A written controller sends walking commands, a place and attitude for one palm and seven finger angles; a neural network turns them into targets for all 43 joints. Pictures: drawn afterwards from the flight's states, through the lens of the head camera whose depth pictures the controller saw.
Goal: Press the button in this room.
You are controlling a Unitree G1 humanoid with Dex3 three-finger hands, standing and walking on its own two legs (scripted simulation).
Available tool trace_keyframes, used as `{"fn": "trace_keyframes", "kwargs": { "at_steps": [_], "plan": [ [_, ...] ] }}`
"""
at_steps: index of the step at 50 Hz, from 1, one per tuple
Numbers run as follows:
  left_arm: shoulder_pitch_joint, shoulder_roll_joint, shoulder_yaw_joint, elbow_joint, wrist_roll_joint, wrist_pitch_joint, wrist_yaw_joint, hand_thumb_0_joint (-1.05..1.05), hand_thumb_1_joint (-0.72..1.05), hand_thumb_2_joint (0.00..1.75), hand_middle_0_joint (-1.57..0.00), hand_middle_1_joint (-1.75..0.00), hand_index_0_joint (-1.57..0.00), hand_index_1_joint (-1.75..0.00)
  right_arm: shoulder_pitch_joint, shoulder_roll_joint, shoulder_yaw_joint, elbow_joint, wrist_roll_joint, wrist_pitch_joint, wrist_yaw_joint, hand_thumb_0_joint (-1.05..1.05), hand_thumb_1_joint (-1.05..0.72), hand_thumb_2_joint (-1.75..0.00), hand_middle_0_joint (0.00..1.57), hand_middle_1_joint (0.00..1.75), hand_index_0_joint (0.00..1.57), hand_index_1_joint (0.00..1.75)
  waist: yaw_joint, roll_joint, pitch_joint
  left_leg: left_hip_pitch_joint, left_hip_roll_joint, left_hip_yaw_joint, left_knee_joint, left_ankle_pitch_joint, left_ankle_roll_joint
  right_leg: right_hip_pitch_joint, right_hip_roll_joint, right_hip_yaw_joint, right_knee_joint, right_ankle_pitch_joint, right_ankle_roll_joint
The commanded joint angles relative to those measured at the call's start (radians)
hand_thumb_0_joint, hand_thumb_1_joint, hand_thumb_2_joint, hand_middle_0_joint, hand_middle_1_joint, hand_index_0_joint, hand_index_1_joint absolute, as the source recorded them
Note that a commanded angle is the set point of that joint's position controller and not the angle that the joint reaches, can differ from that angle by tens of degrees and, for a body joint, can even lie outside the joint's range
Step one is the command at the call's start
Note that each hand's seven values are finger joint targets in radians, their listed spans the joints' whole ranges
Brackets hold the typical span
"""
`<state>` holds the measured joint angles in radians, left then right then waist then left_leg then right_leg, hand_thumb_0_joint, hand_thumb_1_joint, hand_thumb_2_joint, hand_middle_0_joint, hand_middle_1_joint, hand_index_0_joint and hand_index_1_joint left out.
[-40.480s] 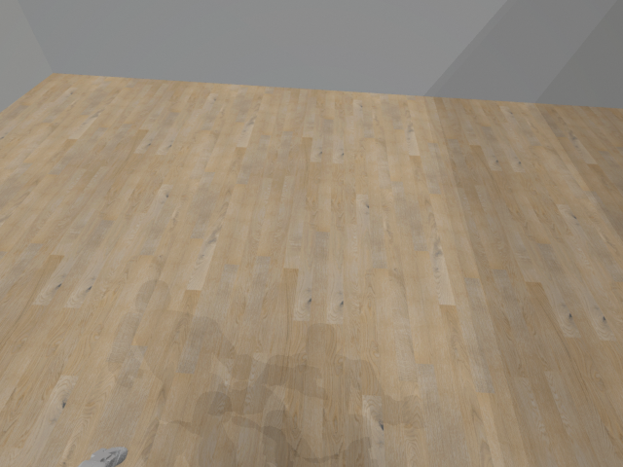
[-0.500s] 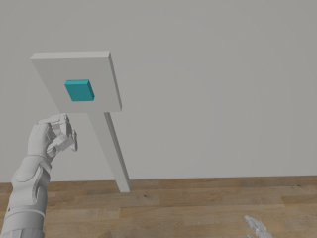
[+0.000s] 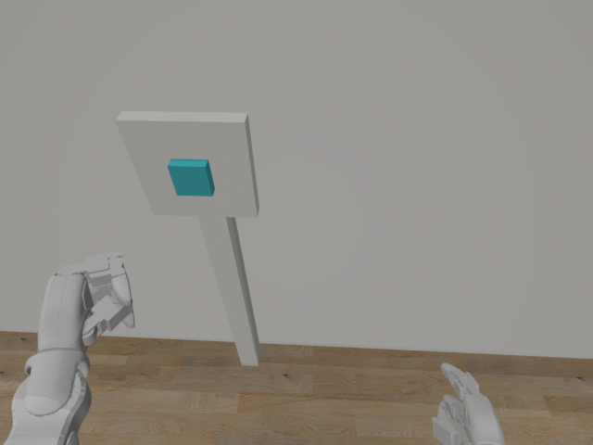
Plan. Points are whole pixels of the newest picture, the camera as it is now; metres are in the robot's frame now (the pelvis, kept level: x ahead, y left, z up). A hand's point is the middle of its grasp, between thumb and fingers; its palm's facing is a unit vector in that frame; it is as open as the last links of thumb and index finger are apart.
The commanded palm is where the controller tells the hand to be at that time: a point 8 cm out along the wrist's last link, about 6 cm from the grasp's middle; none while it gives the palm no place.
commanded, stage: draw the hand back to the body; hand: left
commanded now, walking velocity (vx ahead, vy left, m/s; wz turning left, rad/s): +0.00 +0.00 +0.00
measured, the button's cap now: (192, 176) +0.51 +0.24 +0.10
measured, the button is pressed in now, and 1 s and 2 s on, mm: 0 0 0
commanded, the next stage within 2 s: step back with the hand held close in 0.70 s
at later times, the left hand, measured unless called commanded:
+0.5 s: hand (83, 317) +0.19 +0.23 +0.17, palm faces +0.39 -0.83 -0.40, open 3.1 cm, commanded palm +0.15 +0.27 +0.18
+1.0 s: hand (96, 302) +0.21 +0.23 +0.16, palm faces +0.35 -0.81 -0.47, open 3.1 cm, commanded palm +0.15 +0.27 +0.18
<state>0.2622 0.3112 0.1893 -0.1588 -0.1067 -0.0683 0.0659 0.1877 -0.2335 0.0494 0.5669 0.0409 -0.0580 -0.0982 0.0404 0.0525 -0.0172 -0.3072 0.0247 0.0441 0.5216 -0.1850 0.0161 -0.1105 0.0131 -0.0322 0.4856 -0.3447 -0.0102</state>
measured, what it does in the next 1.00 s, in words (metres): stands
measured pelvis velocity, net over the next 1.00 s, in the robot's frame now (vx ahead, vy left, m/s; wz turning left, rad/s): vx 0.02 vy -0.01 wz -0.02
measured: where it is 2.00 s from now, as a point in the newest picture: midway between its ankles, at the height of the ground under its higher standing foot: outside the picture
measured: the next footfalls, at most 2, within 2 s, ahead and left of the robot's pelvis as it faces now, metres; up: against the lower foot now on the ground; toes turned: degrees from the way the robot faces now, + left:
left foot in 1.68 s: -0.01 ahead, +0.14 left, +0.00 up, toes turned +1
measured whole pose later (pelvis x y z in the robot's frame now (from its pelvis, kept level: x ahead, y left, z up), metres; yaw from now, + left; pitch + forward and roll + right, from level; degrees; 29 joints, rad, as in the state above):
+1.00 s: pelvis +0.02 -0.01 +0.01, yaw -1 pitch -1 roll -1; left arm 0.54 0.36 0.33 -0.47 -0.06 -0.12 0.09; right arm 0.16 -0.25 0.01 0.55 0.02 0.04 -0.06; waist 0.04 0.07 0.01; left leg -0.26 0.05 0.05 0.46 -0.18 0.00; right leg -0.04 0.04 -0.02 0.36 -0.30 -0.02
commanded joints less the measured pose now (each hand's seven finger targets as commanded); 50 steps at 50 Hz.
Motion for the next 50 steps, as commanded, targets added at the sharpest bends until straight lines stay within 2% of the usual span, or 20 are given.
{"fn": "trace_keyframes", "kwargs": {
  "at_steps": [1,5,6,11,16,17,20,21,25,27,31,34,36,39,41,42,43,45,48,50],
  "plan": [
    [-0.172,0.186,0.108,-0.331,0.018,-0.072,0.049,0.00,0.90,0.90,-1.30,-1.50,-1.30,-1.50,-0.137,-0.110,-0.046,-0.141,-0.017,-0.063,-0.005,0.00,-0.90,-0.90,0.20,0.30,0.20,0.30,-0.011,0.041,-0.096,0.295,0.006,-0.054,-0.113,0.025,0.018,-0.159,0.003,0.017,-0.160,0.156,-0.012],
    [-0.067,0.143,0.091,-0.352,0.020,-0.067,0.054,0.00,0.90,0.90,-1.30,-1.50,-1.30,-1.50,-0.140,-0.105,-0.046,-0.139,-0.022,-0.061,0.003,0.00,-0.90,-0.90,0.20,0.30,0.20,0.30,-0.008,0.032,-0.065,0.316,0.008,-0.052,-0.146,0.039,0.014,-0.129,0.003,0.009,-0.173,0.166,-0.010],
    [-0.029,0.157,0.108,-0.352,0.020,-0.066,0.054,0.00,0.90,0.90,-1.30,-1.50,-1.30,-1.50,-0.144,-0.111,-0.050,-0.136,-0.024,-0.066,0.006,0.00,-0.90,-0.90,0.20,0.30,0.20,0.30,0.001,-0.009,-0.053,0.304,0.009,-0.054,-0.150,0.039,0.014,-0.123,0.008,0.012,-0.187,0.166,-0.010],
    [0.093,0.169,0.148,-0.412,0.021,-0.068,0.049,0.00,0.90,0.90,-1.30,-1.50,-1.30,-1.50,-0.151,-0.108,-0.057,-0.141,-0.029,-0.057,0.018,0.00,-0.90,-0.90,0.20,0.30,0.20,0.30,0.012,-0.034,-0.035,0.311,0.010,-0.045,-0.161,0.081,0.014,-0.096,0.008,0.010,-0.203,0.198,-0.006],
    [0.185,0.199,0.203,-0.491,0.021,-0.076,0.048,0.00,0.90,0.90,-1.30,-1.50,-1.30,-1.50,-0.156,-0.100,-0.058,-0.146,-0.032,-0.058,0.022,0.00,-0.90,-0.90,0.20,0.30,0.20,0.30,0.025,-0.005,-0.025,0.308,0.004,-0.030,-0.144,0.120,0.014,-0.086,0.005,0.015,-0.218,0.241,-0.003],
    [0.179,0.186,0.192,-0.513,0.020,-0.079,0.047,0.00,0.90,0.90,-1.30,-1.50,-1.30,-1.50,-0.145,-0.096,-0.055,-0.149,-0.031,-0.055,0.021,0.00,-0.90,-0.90,0.20,0.30,0.20,0.30,0.018,0.024,-0.039,0.309,-0.001,-0.029,-0.144,0.121,0.014,-0.068,-0.002,0.011,-0.203,0.245,-0.005],
    [0.224,0.193,0.210,-0.543,0.022,-0.086,0.048,0.00,0.90,0.90,-1.30,-1.50,-1.30,-1.50,-0.146,-0.093,-0.059,-0.149,-0.031,-0.061,0.022,0.00,-0.90,-0.90,0.20,0.30,0.20,0.30,0.022,0.031,-0.027,0.317,0.001,-0.023,-0.132,0.134,0.014,-0.087,0.000,0.012,-0.210,0.259,-0.003],
    [0.246,0.198,0.220,-0.555,0.020,-0.086,0.047,0.00,0.90,0.90,-1.30,-1.50,-1.30,-1.50,-0.152,-0.095,-0.061,-0.150,-0.034,-0.068,0.022,0.00,-0.90,-0.90,0.20,0.30,0.20,0.30,0.027,-0.002,-0.013,0.311,0.000,-0.022,-0.129,0.136,0.015,-0.093,0.005,0.013,-0.227,0.267,-0.001],
    [0.213,0.152,0.176,-0.507,0.025,-0.079,0.046,0.00,0.90,0.90,-1.30,-1.50,-1.30,-1.50,-0.137,-0.100,-0.066,-0.138,-0.033,-0.061,0.017,0.00,-0.90,-0.90,0.20,0.30,0.20,0.30,0.010,-0.018,0.007,0.322,-0.001,-0.016,-0.130,0.132,0.020,-0.111,-0.001,0.013,-0.220,0.263,0.005],
    [0.206,0.154,0.177,-0.479,0.021,-0.073,0.046,0.00,0.90,0.90,-1.30,-1.50,-1.30,-1.50,-0.134,-0.103,-0.067,-0.137,-0.034,-0.058,0.010,0.00,-0.90,-0.90,0.20,0.30,0.20,0.30,0.008,-0.056,0.020,0.314,-0.002,-0.017,-0.138,0.110,0.023,-0.108,-0.004,0.012,-0.224,0.244,0.009],
    [0.197,0.190,0.209,-0.499,0.024,-0.081,0.048,0.00,0.90,0.90,-1.30,-1.50,-1.30,-1.50,-0.150,-0.101,-0.070,-0.135,-0.037,-0.059,0.004,0.00,-0.90,-0.90,0.20,0.30,0.20,0.30,0.026,-0.054,-0.009,0.328,-0.008,-0.010,-0.126,0.149,0.028,-0.095,-0.004,0.025,-0.236,0.296,0.010],
    [0.200,0.183,0.201,-0.526,0.026,-0.085,0.050,0.00,0.90,0.90,-1.30,-1.50,-1.30,-1.50,-0.147,-0.092,-0.064,-0.137,-0.039,-0.058,0.005,0.00,-0.90,-0.90,0.20,0.30,0.20,0.30,0.027,0.008,-0.040,0.335,-0.015,-0.005,-0.114,0.191,0.027,-0.064,-0.013,0.023,-0.210,0.351,0.006],
    [0.216,0.195,0.212,-0.532,0.024,-0.083,0.048,0.00,0.90,0.90,-1.30,-1.50,-1.30,-1.50,-0.154,-0.094,-0.066,-0.136,-0.040,-0.062,0.008,0.00,-0.90,-0.90,0.20,0.30,0.20,0.30,0.033,-0.019,-0.037,0.335,-0.013,-0.004,-0.109,0.209,0.026,-0.069,-0.008,0.026,-0.223,0.382,0.008],
    [0.218,0.175,0.198,-0.521,0.022,-0.081,0.046,0.00,0.90,0.90,-1.30,-1.50,-1.30,-1.50,-0.148,-0.088,-0.061,-0.136,-0.038,-0.055,0.008,0.00,-0.90,-0.90,0.20,0.30,0.20,0.30,0.026,0.010,-0.024,0.331,-0.014,-0.003,-0.111,0.210,0.023,-0.066,-0.011,0.022,-0.210,0.381,0.007],
    [0.203,0.201,0.225,-0.508,0.022,-0.080,0.048,0.00,0.90,0.90,-1.30,-1.50,-1.30,-1.50,-0.152,-0.094,-0.067,-0.129,-0.040,-0.057,0.008,0.00,-0.90,-0.90,0.20,0.30,0.20,0.30,0.029,-0.034,-0.014,0.328,-0.012,-0.002,-0.113,0.209,0.023,-0.076,-0.004,0.024,-0.230,0.384,0.010],
    [0.098,0.317,0.336,-0.592,0.041,-0.111,0.055,0.00,0.90,0.90,-1.30,-1.50,-1.30,-1.50,-0.130,-0.115,-0.069,-0.159,-0.036,-0.020,0.016,0.00,-0.90,-0.90,0.20,0.30,0.20,0.30,-0.013,-0.050,0.057,0.275,0.008,-0.003,-0.043,0.189,0.041,-0.183,-0.061,0.100,-0.259,0.501,0.050],
    [0.189,0.251,0.290,-0.496,0.042,-0.110,0.046,0.00,0.90,0.90,-1.30,-1.50,-1.30,-1.50,-0.132,-0.093,-0.068,-0.144,-0.039,0.003,0.019,0.00,-0.90,-0.90,0.20,0.30,0.20,0.30,-0.016,-0.093,0.041,0.251,0.005,-0.002,-0.021,0.187,0.040,-0.164,-0.080,0.078,-0.239,0.560,0.060],
    [0.240,0.205,0.244,-0.447,0.047,-0.102,0.034,0.00,0.90,0.90,-1.30,-1.50,-1.30,-1.50,-0.129,-0.092,-0.072,-0.162,-0.034,0.030,0.025,0.00,-0.90,-0.90,0.20,0.30,0.20,0.30,-0.020,-0.133,0.018,0.242,0.006,0.009,-0.015,0.211,0.037,-0.149,-0.084,0.072,-0.217,0.637,0.080],
    [0.287,0.192,0.233,-0.464,0.047,-0.102,0.030,0.00,0.90,0.90,-1.30,-1.50,-1.30,-1.50,-0.122,-0.104,-0.085,-0.187,-0.026,0.063,0.029,0.00,-0.90,-0.90,0.20,0.30,0.20,0.30,-0.023,-0.081,-0.063,0.270,0.024,0.017,-0.020,0.337,0.039,-0.118,-0.076,0.052,-0.155,0.690,0.096],
    [0.307,0.215,0.250,-0.515,0.047,-0.102,0.034,0.00,0.90,0.90,-1.30,-1.50,-1.30,-1.50,-0.125,-0.104,-0.089,-0.207,-0.023,0.076,0.028,0.00,-0.90,-0.90,0.20,0.30,0.20,0.30,-0.022,-0.072,-0.108,0.285,0.033,0.021,-0.021,0.400,0.041,-0.106,-0.068,0.043,-0.132,0.703,0.100]
  ]
}}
